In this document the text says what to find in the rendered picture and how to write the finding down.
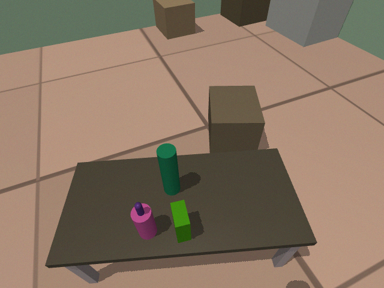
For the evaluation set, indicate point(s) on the coffee table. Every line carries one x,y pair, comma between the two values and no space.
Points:
236,201

